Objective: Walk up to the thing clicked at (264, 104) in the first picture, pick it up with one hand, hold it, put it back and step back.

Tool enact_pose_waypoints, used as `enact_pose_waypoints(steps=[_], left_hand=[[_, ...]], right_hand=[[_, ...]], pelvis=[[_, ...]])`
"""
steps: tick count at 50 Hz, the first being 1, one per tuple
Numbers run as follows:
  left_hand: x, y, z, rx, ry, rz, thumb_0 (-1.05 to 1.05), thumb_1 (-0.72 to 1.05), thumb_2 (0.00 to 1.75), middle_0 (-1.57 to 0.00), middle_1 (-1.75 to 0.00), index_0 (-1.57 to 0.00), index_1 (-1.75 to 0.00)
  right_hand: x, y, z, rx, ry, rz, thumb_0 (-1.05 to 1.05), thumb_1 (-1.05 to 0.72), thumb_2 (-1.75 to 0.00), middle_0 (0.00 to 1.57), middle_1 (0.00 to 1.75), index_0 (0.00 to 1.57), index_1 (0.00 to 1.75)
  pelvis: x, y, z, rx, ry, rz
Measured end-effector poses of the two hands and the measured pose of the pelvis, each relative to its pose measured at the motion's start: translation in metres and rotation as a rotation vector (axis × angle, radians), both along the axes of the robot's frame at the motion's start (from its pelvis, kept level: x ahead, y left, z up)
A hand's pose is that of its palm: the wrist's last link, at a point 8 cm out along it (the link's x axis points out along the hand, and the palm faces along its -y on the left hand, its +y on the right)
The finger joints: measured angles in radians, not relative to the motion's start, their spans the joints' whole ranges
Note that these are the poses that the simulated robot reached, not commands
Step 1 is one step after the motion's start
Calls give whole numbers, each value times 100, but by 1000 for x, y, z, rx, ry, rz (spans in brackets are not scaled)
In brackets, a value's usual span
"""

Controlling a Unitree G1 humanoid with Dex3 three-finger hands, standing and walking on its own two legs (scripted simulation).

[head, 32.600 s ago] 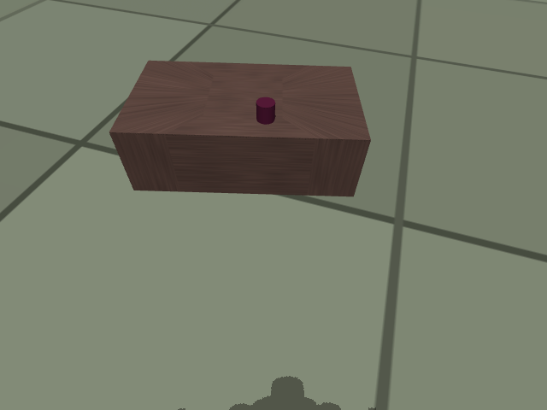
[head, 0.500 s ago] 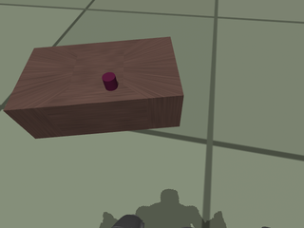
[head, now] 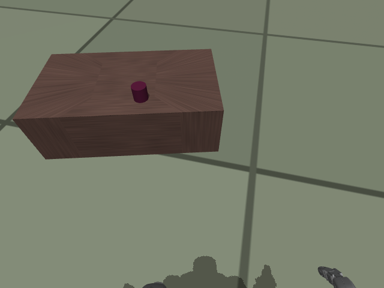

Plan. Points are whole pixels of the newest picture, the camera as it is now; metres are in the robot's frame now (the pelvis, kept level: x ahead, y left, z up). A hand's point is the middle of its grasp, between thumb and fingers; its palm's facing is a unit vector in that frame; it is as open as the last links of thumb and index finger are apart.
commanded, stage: step back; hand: left
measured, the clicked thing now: (139, 92) +1.12 +0.30 -0.35
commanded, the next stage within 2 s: stand in 0.90 s
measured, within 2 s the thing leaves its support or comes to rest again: neither
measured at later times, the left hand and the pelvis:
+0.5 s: hand out of the picture +0.07 +0.30 -0.14, palm faces -0.01 -0.92 -0.39, open 7.4 cm; pelvis +0.00 +0.02 +0.01, yaw +0 degrees
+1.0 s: hand out of the picture +0.14 +0.28 -0.13, palm faces +0.03 -0.94 -0.34, open 7.4 cm; pelvis +0.04 +0.02 +0.02, yaw +1 degrees
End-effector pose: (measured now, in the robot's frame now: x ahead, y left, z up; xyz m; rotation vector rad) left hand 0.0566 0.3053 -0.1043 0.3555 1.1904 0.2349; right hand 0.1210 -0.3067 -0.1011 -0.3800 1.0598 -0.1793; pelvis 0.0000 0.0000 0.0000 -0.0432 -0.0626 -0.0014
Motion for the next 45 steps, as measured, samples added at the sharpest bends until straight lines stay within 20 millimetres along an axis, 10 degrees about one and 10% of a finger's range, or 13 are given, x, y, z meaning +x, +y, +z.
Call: enact_pose_waypoints(steps=[6, 15, 26, 45], left_hand=[[-42, 4, 14, 21, 31, 45, 1, 90, 90, -21, -30, -20, -30], [-48, 41, 8, 24, 41, 57, 1, 90, 90, -21, -30, -20, -30], [16, 32, 5, 5, -28, -13, 1, 91, 90, -21, -30, -20, -30], [78, 20, 6, -48, -97, 16, 0, 91, 90, -21, -30, -20, -30]], right_hand=[[-34, 0, -3, 39, 65, -12, 1, -91, -90, 20, 30, 20, 30], [-64, 22, -9, 19, 169, -7, 1, -91, -90, 20, 30, 20, 30], [-69, 17, -2, 20, 144, -66, 1, -90, -90, 20, 30, 21, 30], [-2, 35, -1, 24, 139, -23, 1, -90, -90, 20, 30, 21, 30]], pelvis=[[-10, 0, 10, 45, 6, -1], [-14, 23, 6, 74, 12, 34], [3, 14, 6, 53, 11, 11], [36, 21, 12, 41, 29, 33]])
